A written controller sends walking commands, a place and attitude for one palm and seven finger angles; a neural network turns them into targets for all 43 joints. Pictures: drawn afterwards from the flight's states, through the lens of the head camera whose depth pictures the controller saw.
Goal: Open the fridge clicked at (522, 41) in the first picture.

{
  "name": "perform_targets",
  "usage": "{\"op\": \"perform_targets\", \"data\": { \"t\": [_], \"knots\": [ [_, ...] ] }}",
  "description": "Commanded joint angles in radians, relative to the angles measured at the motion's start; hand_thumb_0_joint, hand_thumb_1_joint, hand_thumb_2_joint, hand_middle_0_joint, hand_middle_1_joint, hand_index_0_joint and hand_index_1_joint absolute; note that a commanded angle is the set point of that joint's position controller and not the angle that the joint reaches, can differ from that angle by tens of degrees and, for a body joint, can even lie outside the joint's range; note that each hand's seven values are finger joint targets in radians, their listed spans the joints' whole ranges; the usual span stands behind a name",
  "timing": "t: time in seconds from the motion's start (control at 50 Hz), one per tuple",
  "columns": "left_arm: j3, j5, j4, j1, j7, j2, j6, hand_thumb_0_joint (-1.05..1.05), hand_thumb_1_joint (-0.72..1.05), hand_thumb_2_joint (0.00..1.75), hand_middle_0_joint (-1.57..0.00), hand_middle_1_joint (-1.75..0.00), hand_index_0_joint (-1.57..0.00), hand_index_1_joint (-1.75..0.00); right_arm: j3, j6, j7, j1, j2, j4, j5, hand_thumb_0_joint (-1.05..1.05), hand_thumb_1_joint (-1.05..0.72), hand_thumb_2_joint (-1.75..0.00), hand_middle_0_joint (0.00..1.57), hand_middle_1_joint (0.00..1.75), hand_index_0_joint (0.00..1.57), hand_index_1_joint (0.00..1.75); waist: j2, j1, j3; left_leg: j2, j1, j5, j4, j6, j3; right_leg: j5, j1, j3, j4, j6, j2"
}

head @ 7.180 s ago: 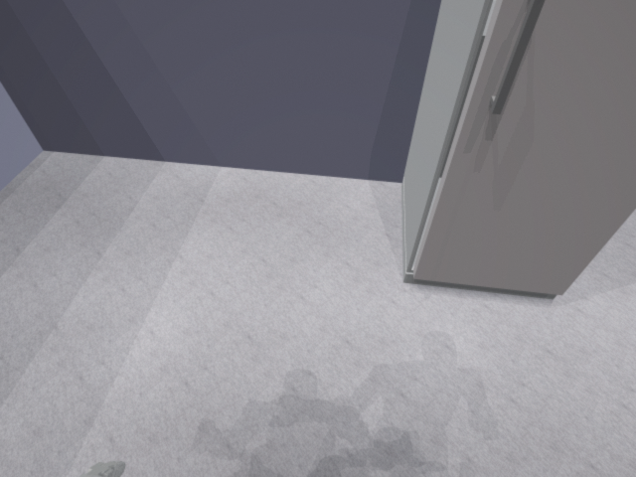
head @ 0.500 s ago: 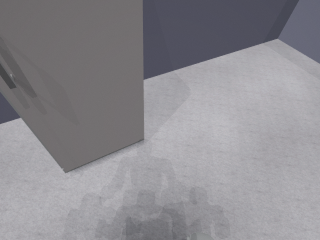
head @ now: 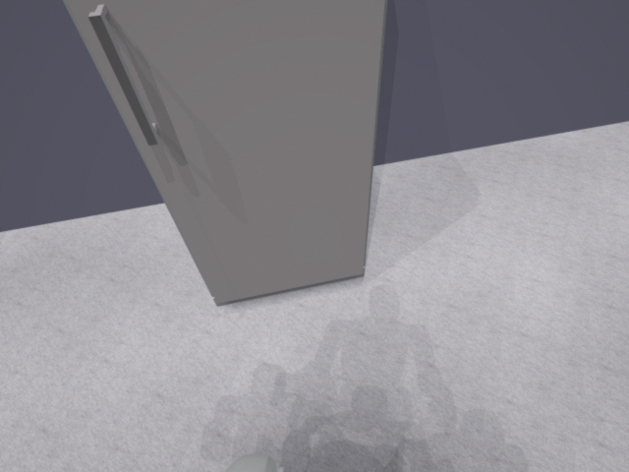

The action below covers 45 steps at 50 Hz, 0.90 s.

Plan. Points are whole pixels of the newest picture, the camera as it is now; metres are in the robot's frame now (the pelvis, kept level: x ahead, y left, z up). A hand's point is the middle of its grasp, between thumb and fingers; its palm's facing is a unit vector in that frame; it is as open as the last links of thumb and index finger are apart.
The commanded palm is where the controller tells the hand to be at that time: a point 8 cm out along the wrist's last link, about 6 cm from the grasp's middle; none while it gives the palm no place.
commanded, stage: turn to face it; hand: left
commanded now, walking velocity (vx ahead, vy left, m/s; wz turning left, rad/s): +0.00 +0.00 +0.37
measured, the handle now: (129, 81) +0.71 +0.36 +0.15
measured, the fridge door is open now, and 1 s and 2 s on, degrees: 0 0 0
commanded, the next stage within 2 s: take the last steps up to it in 0.32 s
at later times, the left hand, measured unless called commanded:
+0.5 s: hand out of the picture +0.01 +0.26 -0.17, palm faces +0.21 -0.95 -0.25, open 7.4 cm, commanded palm none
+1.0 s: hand out of the picture -0.07 +0.16 -0.16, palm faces +0.35 -0.93 -0.15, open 7.4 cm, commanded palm none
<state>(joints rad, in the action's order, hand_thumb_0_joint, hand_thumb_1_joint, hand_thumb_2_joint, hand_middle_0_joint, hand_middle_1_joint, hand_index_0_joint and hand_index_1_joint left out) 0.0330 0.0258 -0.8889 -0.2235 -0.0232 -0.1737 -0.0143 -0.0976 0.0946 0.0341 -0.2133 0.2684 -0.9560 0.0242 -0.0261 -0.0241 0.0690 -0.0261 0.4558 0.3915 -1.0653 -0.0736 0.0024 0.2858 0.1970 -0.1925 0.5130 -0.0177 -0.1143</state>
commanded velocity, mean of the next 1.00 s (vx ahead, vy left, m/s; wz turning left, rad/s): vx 0.18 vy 0.00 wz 0.14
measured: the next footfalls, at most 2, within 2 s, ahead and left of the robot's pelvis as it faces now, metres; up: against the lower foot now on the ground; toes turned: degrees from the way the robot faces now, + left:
left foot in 0.18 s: +0.01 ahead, +0.15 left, +0.00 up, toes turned +10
right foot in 0.62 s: +0.04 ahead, -0.07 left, +0.00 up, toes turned +5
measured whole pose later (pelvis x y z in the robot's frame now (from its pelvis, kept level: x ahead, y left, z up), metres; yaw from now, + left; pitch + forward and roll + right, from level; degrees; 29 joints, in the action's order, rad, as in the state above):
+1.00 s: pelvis +0.07 +0.06 +0.00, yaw +14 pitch -1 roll +0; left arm 0.02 0.03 -1.16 -0.49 -0.02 -0.08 0.06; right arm -0.07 0.02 0.03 -0.25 0.18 -1.07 0.02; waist -0.01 0.03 0.04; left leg -0.09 0.49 0.23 -0.75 0.00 -0.08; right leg 0.33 -0.02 -0.15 0.33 0.01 -0.05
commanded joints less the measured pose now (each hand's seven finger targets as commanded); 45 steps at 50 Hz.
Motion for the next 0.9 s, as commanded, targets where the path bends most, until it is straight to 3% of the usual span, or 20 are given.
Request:
{"op": "perform_targets", "data": {
  "t": [0.0,0.06,0.12,0.14,0.16,0.18,0.2,0.24,0.28,0.4,0.48,0.54,0.56,0.58,0.6,0.62,0.64,0.68,0.72,0.88],
  "knots": [
    [0.063,0.006,0.031,-0.087,-0.009,-0.241,0.020,0.00,0.90,0.90,-0.20,-0.30,-0.20,-0.30,0.014,-0.041,-0.005,0.137,0.032,0.110,-0.010,0.00,-0.90,-0.90,0.20,0.30,0.20,0.30,0.218,0.078,-0.066,0.002,0.032,0.076,0.181,0.001,-0.055,-0.436,-0.133,0.166,-0.149,-0.116,-0.245],
    [0.071,0.008,0.017,-0.086,-0.009,-0.262,0.014,0.00,0.90,0.90,-0.20,-0.30,-0.20,-0.30,0.025,-0.052,-0.012,0.110,0.027,0.105,-0.016,0.00,-0.90,-0.90,0.20,0.30,0.20,0.30,0.251,0.074,-0.106,0.015,-0.073,0.078,0.325,0.021,-0.087,-0.518,-0.130,0.150,-0.096,-0.114,-0.256],
    [0.071,-0.006,0.003,-0.054,-0.005,-0.249,0.004,0.00,0.90,0.90,-0.20,-0.30,-0.20,-0.30,0.022,-0.070,-0.017,0.014,0.052,0.077,-0.013,0.00,-0.90,-0.90,0.20,0.30,0.20,0.30,0.182,0.012,-0.135,0.012,-0.298,-0.179,0.646,0.044,-0.098,-0.434,-0.029,0.064,0.055,-0.019,-0.208],
    [0.066,-0.015,0.019,-0.071,0.000,-0.205,-0.002,0.00,0.90,0.90,-0.20,-0.30,-0.20,-0.30,0.006,-0.082,-0.021,-0.017,0.136,0.075,-0.006,0.00,-0.90,-0.90,0.20,0.30,0.20,0.30,-0.020,-0.006,-0.179,-0.143,-0.468,-0.380,0.710,0.104,0.083,-0.217,0.146,0.016,0.222,0.044,-0.130],
    [0.041,-0.015,0.054,-0.043,0.006,-0.137,-0.004,0.00,0.90,0.90,-0.20,-0.30,-0.20,-0.30,-0.013,-0.081,-0.026,-0.063,0.226,0.072,-0.004,0.00,-0.90,-0.90,0.20,0.30,0.20,0.30,-0.275,-0.029,-0.163,-0.374,-0.530,-0.782,0.712,0.233,0.340,0.326,0.368,0.019,0.397,0.102,-0.023],
    [0.035,-0.005,0.058,0.019,-0.003,-0.149,-0.017,0.00,0.90,0.90,-0.20,-0.30,-0.20,-0.30,-0.012,-0.078,-0.039,-0.097,0.222,0.046,-0.004,0.00,-0.90,-0.90,0.20,0.30,0.20,0.30,-0.196,-0.055,-0.156,-0.394,-0.467,-0.817,0.705,0.286,0.317,0.364,0.351,0.114,0.511,0.089,-0.019],
    [0.036,-0.011,0.042,0.026,-0.006,-0.142,-0.021,0.00,0.90,0.90,-0.20,-0.30,-0.20,-0.30,-0.007,-0.081,-0.051,-0.061,0.202,0.047,-0.003,0.00,-0.90,-0.90,0.20,0.30,0.20,0.30,-0.233,-0.032,-0.157,-0.352,-0.439,-0.776,0.698,0.286,0.282,0.321,0.360,0.157,0.567,0.091,-0.021],
    [0.044,-0.012,0.002,0.018,0.005,-0.154,-0.020,0.00,0.90,0.90,-0.20,-0.30,-0.20,-0.30,0.014,-0.081,-0.056,0.045,0.138,0.067,-0.003,0.00,-0.90,-0.90,0.20,0.30,0.20,0.30,-0.163,0.005,-0.075,-0.261,-0.340,-0.696,0.713,0.251,0.181,0.194,0.331,0.170,0.596,0.092,-0.017],
    [0.041,-0.012,-0.025,-0.026,0.009,-0.147,-0.021,0.00,0.90,0.90,-0.20,-0.30,-0.20,-0.30,0.022,-0.088,-0.056,0.064,0.120,0.073,-0.006,0.00,-0.90,-0.90,0.20,0.30,0.20,0.30,-0.130,0.023,-0.078,-0.217,-0.351,-0.697,0.721,0.230,0.128,0.142,0.304,0.154,0.572,0.099,0.000],
    [0.032,-0.014,-0.017,0.015,0.005,-0.125,-0.021,0.00,0.90,0.90,-0.20,-0.30,-0.20,-0.30,0.018,-0.084,-0.056,0.011,0.115,0.046,-0.004,0.00,-0.90,-0.90,0.20,0.30,0.20,0.30,-0.098,0.002,-0.076,-0.226,-0.369,-0.622,0.738,0.253,0.183,0.160,0.248,0.152,0.394,0.099,0.028],
    [0.020,-0.007,-0.027,0.005,0.014,-0.091,-0.005,0.00,0.90,0.90,-0.20,-0.30,-0.20,-0.30,0.018,-0.086,-0.051,-0.011,0.102,0.025,0.006,0.00,-0.90,-0.90,0.20,0.30,0.20,0.30,-0.130,-0.002,-0.061,-0.211,-0.297,-0.209,0.791,0.250,0.249,0.177,0.155,0.124,0.242,0.073,0.065],
    [0.018,-0.001,-0.064,-0.091,0.023,-0.081,0.017,0.00,0.90,0.90,-0.20,-0.30,-0.20,-0.30,0.020,-0.090,-0.049,-0.005,0.083,0.009,0.001,0.00,-0.90,-0.90,0.20,0.30,0.20,0.30,-0.092,0.044,-0.041,-0.166,-0.162,0.066,0.757,0.215,0.245,0.066,-0.043,0.095,-0.001,0.059,0.090],
    [0.022,0.003,-0.091,-0.158,0.021,-0.097,0.028,0.00,0.90,0.90,-0.20,-0.30,-0.20,-0.30,0.024,-0.093,-0.048,-0.004,0.056,0.003,-0.003,0.00,-0.90,-0.90,0.20,0.30,0.20,0.30,-0.017,0.076,-0.029,-0.105,-0.062,0.147,0.664,0.176,0.196,0.038,-0.167,0.122,-0.111,0.052,0.066],
    [0.035,0.015,-0.107,-0.216,0.013,-0.159,0.039,0.00,0.90,0.90,-0.20,-0.30,-0.20,-0.30,0.036,-0.097,-0.045,-0.019,-0.008,0.013,-0.012,0.00,-0.90,-0.90,0.20,0.30,0.20,0.30,0.187,0.097,-0.019,0.005,0.111,0.185,0.436,0.122,0.078,0.249,-0.266,0.345,-0.244,-0.004,-0.101],
    [0.051,0.013,-0.104,-0.263,0.006,-0.232,0.038,0.00,0.90,0.90,-0.20,-0.30,-0.20,-0.30,0.044,-0.098,-0.036,0.041,-0.031,0.059,-0.011,0.00,-0.90,-0.90,0.20,0.30,0.20,0.30,0.330,0.134,0.046,0.065,0.253,0.219,0.208,0.090,-0.006,0.436,-0.229,0.635,-0.407,-0.102,-0.313],
    [0.054,-0.001,-0.106,-0.275,0.000,-0.229,0.049,0.00,0.90,0.90,-0.20,-0.30,-0.20,-0.30,0.028,-0.095,-0.028,0.077,0.031,0.067,0.004,0.00,-0.90,-0.90,0.20,0.30,0.20,0.30,0.283,0.134,0.062,0.011,0.258,0.148,0.099,0.097,0.053,0.536,-0.123,0.707,-0.459,-0.140,-0.337],
    [0.050,0.000,-0.107,-0.228,-0.002,-0.199,0.056,0.00,0.90,0.90,-0.20,-0.30,-0.20,-0.30,0.020,-0.094,-0.020,0.086,0.031,0.058,0.004,0.00,-0.90,-0.90,0.20,0.30,0.20,0.30,0.243,0.106,0.115,-0.012,0.256,0.071,0.031,0.099,0.056,0.533,-0.051,0.673,-0.471,-0.140,-0.313],
    [0.027,-0.002,-0.097,-0.144,0.000,-0.117,0.066,0.00,0.90,0.90,-0.20,-0.30,-0.20,-0.30,0.015,-0.089,-0.011,0.008,0.007,0.003,0.008,0.00,-0.90,-0.90,0.20,0.30,0.20,0.30,0.141,0.039,0.124,-0.038,0.202,-0.078,-0.014,0.083,0.032,0.314,0.000,0.438,-0.421,-0.091,-0.213],
    [0.019,-0.004,-0.106,-0.155,0.001,-0.082,0.078,0.00,0.90,0.90,-0.20,-0.30,-0.20,-0.30,0.018,-0.087,-0.009,-0.045,-0.026,-0.031,0.007,0.00,-0.90,-0.90,0.20,0.30,0.20,0.30,0.148,0.024,0.102,-0.044,0.166,-0.163,-0.019,0.066,0.002,0.132,-0.004,0.299,-0.405,-0.068,-0.156],
    [0.018,0.003,-0.212,-0.296,-0.006,-0.077,0.099,0.00,0.90,0.90,-0.20,-0.30,-0.20,-0.30,0.033,-0.110,-0.002,0.074,-0.068,-0.003,0.000,0.00,-0.90,-0.90,0.20,0.30,0.20,0.30,0.144,0.064,0.071,-0.077,0.188,-0.174,0.233,0.058,-0.074,-0.169,-0.144,0.228,-0.346,-0.122,-0.173]
  ]
}}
